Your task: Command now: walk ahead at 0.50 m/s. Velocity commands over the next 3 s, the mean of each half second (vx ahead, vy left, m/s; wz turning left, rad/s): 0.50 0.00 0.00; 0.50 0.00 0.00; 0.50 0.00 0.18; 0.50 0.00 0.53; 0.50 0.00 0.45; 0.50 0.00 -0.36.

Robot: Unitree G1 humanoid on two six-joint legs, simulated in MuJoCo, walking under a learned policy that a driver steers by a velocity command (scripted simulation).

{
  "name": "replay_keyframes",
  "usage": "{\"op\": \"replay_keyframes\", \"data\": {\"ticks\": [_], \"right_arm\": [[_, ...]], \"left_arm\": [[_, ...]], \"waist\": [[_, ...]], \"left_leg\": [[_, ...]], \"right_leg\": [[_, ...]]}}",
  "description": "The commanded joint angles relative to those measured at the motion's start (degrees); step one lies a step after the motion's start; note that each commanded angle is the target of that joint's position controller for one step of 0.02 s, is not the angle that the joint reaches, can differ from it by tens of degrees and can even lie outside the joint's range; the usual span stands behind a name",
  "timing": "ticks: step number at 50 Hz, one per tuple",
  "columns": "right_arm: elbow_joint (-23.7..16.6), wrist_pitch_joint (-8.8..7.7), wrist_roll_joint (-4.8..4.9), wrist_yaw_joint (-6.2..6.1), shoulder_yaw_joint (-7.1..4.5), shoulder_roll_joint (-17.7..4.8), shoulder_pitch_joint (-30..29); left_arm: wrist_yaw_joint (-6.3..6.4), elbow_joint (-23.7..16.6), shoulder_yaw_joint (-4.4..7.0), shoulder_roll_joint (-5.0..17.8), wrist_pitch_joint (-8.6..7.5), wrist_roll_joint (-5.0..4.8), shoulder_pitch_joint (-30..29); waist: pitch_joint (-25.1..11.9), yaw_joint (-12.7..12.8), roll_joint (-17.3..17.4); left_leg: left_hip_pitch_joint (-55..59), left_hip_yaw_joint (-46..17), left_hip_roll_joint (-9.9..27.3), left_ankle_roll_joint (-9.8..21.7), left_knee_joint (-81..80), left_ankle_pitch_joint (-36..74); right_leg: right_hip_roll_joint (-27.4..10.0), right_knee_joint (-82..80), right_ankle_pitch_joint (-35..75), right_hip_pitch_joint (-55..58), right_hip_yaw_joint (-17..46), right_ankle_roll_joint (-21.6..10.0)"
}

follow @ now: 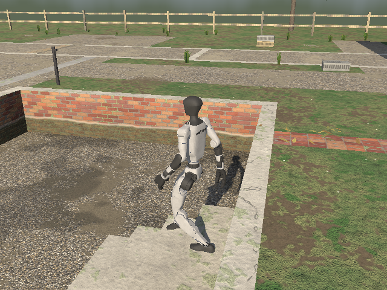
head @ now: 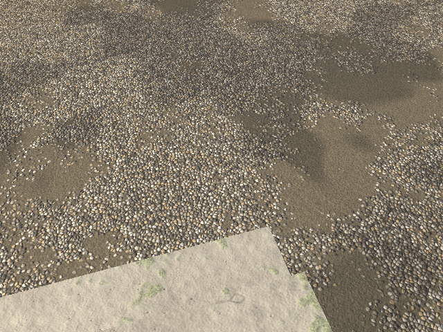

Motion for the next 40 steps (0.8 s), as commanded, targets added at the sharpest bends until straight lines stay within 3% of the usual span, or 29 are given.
{"op": "replay_keyframes", "data": {"ticks": [1,2,3,4,5,6,7,8,9,10,11,12,13,14,17,18,20,21,22,24,27,30,33,35,36,37,38,39,40], "right_arm": [[0.4,0.80,1.25,-1.27,-2.54,-11.0,4.2],[1.6,1.55,1.62,-1.02,-3.04,-11.7,5.2],[1.9,2.35,0.41,0.40,-3.19,-12.5,3.1],[3.0,3.27,-2.47,3.72,-3.10,-12.1,5.6],[4.8,3.14,-1.65,6.11,-2.26,-4.2,11.7],[0.7,2.56,1.23,7.15,-3.38,-6.3,8.7],[-3.6,1.92,3.01,7.21,-3.89,-8.4,-1.6],[-7.8,1.14,4.13,6.17,-3.48,-8.7,-7.9],[-6.8,0.67,3.64,4.16,-2.58,-7.4,-8.5],[-5.5,0.78,3.63,2.36,-2.80,-6.5,-4.9],[-6.8,0.78,1.59,1.16,-2.24,-4.1,-7.0],[-7.9,1.04,0.80,1.13,-2.12,-3.5,-11.5],[-6.4,0.99,0.69,1.79,-3.06,-6.5,-11.3],[-6.8,0.93,0.27,2.16,-3.55,-7.3,-14.3],[-7.1,0.72,-0.21,4.18,-2.05,-4.7,-12.5],[-9.1,0.41,-0.31,4.04,-2.20,-6.7,-18.5],[-11.4,0.70,0.18,3.10,-1.82,-7.3,-25.5],[-9.3,0.79,0.02,3.22,-1.64,-7.7,-24.4],[-9.2,0.87,-0.06,3.35,-1.57,-6.8,-26.0],[-11.0,1.43,-0.15,4.23,-1.60,-8.2,-29.7],[-15.0,1.54,0.50,4.13,-1.84,-9.3,-36.3],[-16.8,2.05,0.47,3.88,-1.57,-8.2,-42.7],[-16.5,1.33,-0.04,4.41,-1.20,-7.3,-44.8],[-10.7,0.92,1.18,3.16,-2.84,-10.2,-37.8],[-5.0,0.46,1.98,2.42,-4.44,-12.4,-23.7],[1.3,-0.05,1.84,1.79,-7.03,-17.0,-3.6],[3.4,0.56,1.56,2.94,-8.97,-23.3,8.4],[2.7,1.00,0.90,3.83,-10.00,-24.8,9.2],[1.5,1.41,-0.49,3.41,-10.18,-22.2,4.6]], "left_arm": [[0.84,-2.6,0.85,4.4,-0.68,-0.37,-7.6],[1.49,-0.2,1.38,4.7,-0.99,-0.83,-4.8],[2.40,4.5,3.18,6.8,-1.45,-1.34,8.1],[2.93,11.0,6.86,12.0,-2.16,-1.80,27.2],[1.94,15.9,9.25,16.9,-1.37,-1.41,44.5],[0.13,15.3,10.50,20.2,-0.65,-2.58,44.5],[0.26,14.0,10.33,19.0,-0.09,-1.31,39.4],[0.18,13.0,9.99,17.7,0.08,-2.51,33.4],[0.34,11.4,6.89,8.8,-0.43,-0.46,26.4],[-0.24,10.8,5.98,7.0,-0.66,-0.24,25.6],[1.31,8.9,3.84,0.8,-2.99,0.03,20.6],[2.10,8.9,4.32,2.1,-4.77,-0.85,19.7],[3.08,8.8,3.79,0.7,-5.54,-3.40,20.4],[2.94,9.3,3.98,2.6,-6.05,-3.43,24.0],[2.00,8.7,5.06,6.0,-5.44,0.16,23.8],[3.27,10.5,4.14,2.7,-5.53,-0.02,28.4],[4.57,15.2,3.15,1.0,-5.00,0.28,38.9],[5.18,15.4,2.44,-0.3,-4.66,-0.39,40.5],[4.51,15.6,1.56,-0.9,-4.06,-0.13,41.4],[3.58,15.7,0.85,-1.4,-3.58,0.48,39.2],[4.18,16.2,0.65,-0.1,-4.39,0.64,38.5],[6.69,17.0,1.24,-0.3,-4.19,-1.26,43.7],[6.21,16.7,3.11,2.2,-2.29,-1.33,41.8],[6.11,17.2,3.94,3.0,-1.13,-1.99,40.5],[4.82,17.1,4.09,4.6,-0.21,-1.27,37.5],[1.77,19.0,4.00,3.9,0.68,0.80,40.2],[-0.82,20.7,2.85,-5.5,0.68,-0.08,50.9],[-2.29,16.0,4.02,-0.8,-0.76,-2.04,42.3],[-2.57,11.0,4.99,1.9,-2.16,-3.17,29.7]], "waist": [[12.2,-1.0,5.6],[11.6,-0.9,3.7],[9.5,5.4,1.0],[2.1,13.0,-0.5],[-15.0,17.1,-11.1],[-23.6,16.4,-8.7],[-16.3,17.7,-5.1],[-9.5,16.8,-3.4],[-0.7,13.5,6.8],[5.0,9.6,4.3],[8.5,5.7,6.2],[9.7,6.1,0.6],[8.8,7.4,2.8],[9.0,9.2,1.7],[3.7,6.1,0.7],[5.2,9.9,3.6],[6.6,14.4,2.4],[6.8,14.9,5.4],[5.9,14.7,1.9],[9.7,14.0,1.3],[10.9,14.5,2.1],[11.3,19.6,1.2],[11.0,20.3,0.2],[9.5,18.1,3.3],[6.8,11.5,6.4],[0.1,3.9,10.4],[-20.9,5.0,22.9],[-23.6,2.1,17.6],[-16.6,0.0,11.7]], "left_leg": [[-0.3,-18.1,12.9,10.4,-11.3,26.6],[2.9,-16.7,11.6,9.0,-6.7,29.5],[-1.8,-14.3,10.6,6.2,4.1,31.7],[-15.6,-7.9,6.1,2.8,18.0,36.7],[-32.5,-5.3,-0.9,-2.0,47.0,3.9],[-37.7,-5.9,-0.7,-1.6,60.6,-3.7],[-49.3,-4.4,-0.6,-1.7,65.1,-3.6],[-57.8,-4.7,2.5,0.0,64.4,1.4],[-52.9,-10.4,7.5,2.7,51.3,17.0],[-42.9,-12.5,9.7,2.9,45.7,23.7],[-36.7,-14.4,13.1,4.7,26.2,36.9],[-35.3,-11.7,12.4,5.2,21.2,38.5],[-31.2,-9.5,11.2,4.7,7.3,46.9],[-31.7,-8.8,10.7,4.0,3.1,49.6],[-24.6,-7.9,8.2,2.6,5.3,57.2],[-39.0,-13.0,10.4,2.2,-5.8,65.6],[-55.6,-15.7,11.2,0.9,-11.0,66.8],[-53.6,-14.8,11.5,0.3,-19.5,77.9],[-43.6,-10.7,10.5,0.6,-17.6,80.5],[-34.5,-8.3,9.4,1.5,-12.7,79.4],[-32.6,-9.7,9.7,1.9,-15.1,73.9],[-32.1,-6.4,9.0,0.7,-28.5,69.4],[-17.3,-3.6,7.2,1.3,-34.9,65.2],[-10.0,-3.7,7.9,1.5,-44.4,70.0],[4.7,-3.1,8.4,2.0,-49.2,78.3],[28.8,-0.5,9.7,4.7,-47.6,87.2],[62.0,-7.9,20.6,17.3,-18.2,118.5],[63.2,-12.3,23.6,21.0,-14.4,122.8],[56.6,-13.1,24.6,20.9,-18.9,105.3]], "right_leg": [[-0.5,-15.8,-4.6,3.1,0.4,0.7],[-0.2,-22.2,-2.6,7.5,-0.2,0.9],[-0.6,-26.8,7.8,22.4,-1.6,-0.4],[1.1,-17.3,10.0,50.5,-7.0,-1.5],[-8.8,3.4,32.7,81.7,1.9,-12.4],[-14.0,8.7,32.3,86.0,6.6,-15.9],[-15.6,2.6,16.9,78.6,11.3,-16.3],[-18.5,-4.4,-12.5,66.6,17.1,-17.6],[-15.5,-9.2,-31.0,47.3,14.3,-13.1],[-18.5,-12.1,-26.7,28.1,18.3,-16.5],[-13.5,-15.7,-27.4,18.0,12.7,-14.1],[-8.9,-18.4,-30.3,15.3,8.6,-12.4],[-8.0,-20.8,-34.4,12.4,6.2,-13.5],[-7.8,-21.2,-33.1,13.4,6.9,-15.3],[-5.9,-13.1,-19.6,10.0,4.1,-15.5],[-6.5,-10.1,-25.0,23.9,6.4,-14.7],[-10.3,-6.3,-32.2,38.7,14.6,-15.8],[-8.2,-2.1,-36.3,36.9,11.3,-14.4],[-5.6,-3.5,-38.8,27.9,9.0,-14.4],[-4.9,-4.9,-46.3,14.7,9.0,-14.0],[-6.0,-0.9,-45.8,17.1,10.0,-12.5],[-3.8,6.2,-46.0,26.5,8.7,-9.5],[-2.8,9.8,-40.9,22.0,7.4,-7.1],[-1.9,18.1,-38.5,25.7,6.3,-3.7],[-1.0,29.9,-36.9,21.6,4.5,-1.4],[3.0,44.0,-37.5,11.1,-0.5,2.4],[8.9,75.5,-73.9,-4.5,-2.9,5.4],[9.5,89.9,-78.1,-14.5,-2.3,5.4],[7.8,91.4,-77.3,-26.5,-3.8,4.1]]}}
